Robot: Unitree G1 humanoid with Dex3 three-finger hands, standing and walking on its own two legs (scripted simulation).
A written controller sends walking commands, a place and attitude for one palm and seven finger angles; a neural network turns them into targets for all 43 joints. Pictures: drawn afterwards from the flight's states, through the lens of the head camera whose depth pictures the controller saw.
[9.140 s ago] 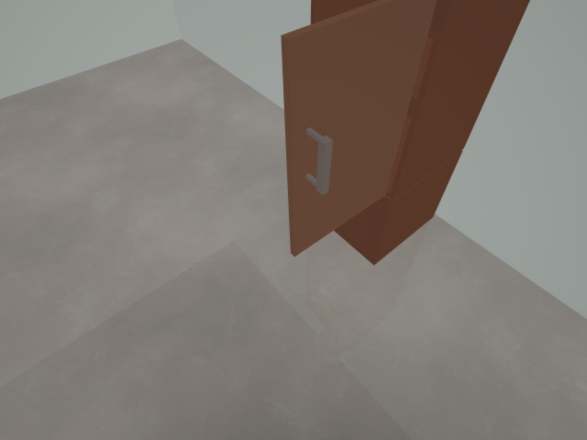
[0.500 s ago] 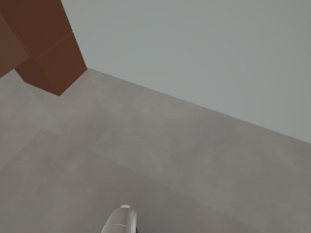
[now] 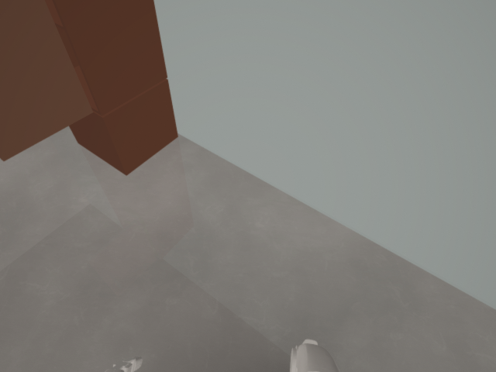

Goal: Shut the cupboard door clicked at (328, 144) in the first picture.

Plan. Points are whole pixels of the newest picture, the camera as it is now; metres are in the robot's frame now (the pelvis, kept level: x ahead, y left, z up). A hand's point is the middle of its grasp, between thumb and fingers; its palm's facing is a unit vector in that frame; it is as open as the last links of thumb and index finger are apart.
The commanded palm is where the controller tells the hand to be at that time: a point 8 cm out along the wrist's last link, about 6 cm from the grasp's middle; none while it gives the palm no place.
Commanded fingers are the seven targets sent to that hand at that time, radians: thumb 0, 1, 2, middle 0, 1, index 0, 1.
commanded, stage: walk to a spot facing it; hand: left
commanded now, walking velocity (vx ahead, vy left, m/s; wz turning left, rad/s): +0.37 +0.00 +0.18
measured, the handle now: out of the picture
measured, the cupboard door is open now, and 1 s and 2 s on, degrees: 89 89 89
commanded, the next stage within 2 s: turn to face it in 1.02 s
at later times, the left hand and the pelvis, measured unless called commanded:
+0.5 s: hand (184, 338) +0.20 +0.13 -0.17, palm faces +0.21 -0.95 -0.24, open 7.1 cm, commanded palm none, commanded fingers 0.00 0.90 0.90 -0.20 -0.30 -0.20 -0.30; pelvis +0.22 -0.06 +0.00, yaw +10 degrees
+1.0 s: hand (159, 243) +0.41 +0.23 -0.18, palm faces +0.33 -0.93 -0.15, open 7.3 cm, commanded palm none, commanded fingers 0.00 0.90 0.90 -0.20 -0.30 -0.20 -0.30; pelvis +0.42 +0.04 +0.00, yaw +16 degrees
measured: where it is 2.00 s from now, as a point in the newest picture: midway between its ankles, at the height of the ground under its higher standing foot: (234, 264)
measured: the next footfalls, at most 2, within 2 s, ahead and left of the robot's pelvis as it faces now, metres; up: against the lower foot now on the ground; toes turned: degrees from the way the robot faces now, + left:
right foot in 0.18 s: +0.21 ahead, -0.15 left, +0.00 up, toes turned -5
left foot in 0.72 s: +0.43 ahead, +0.11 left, +0.00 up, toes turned +20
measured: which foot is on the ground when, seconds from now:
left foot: down 0.00-0.20, up 0.22-0.70, down 0.72-1.00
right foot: up 0.00-0.16, down 0.18-0.72, up 0.74-1.00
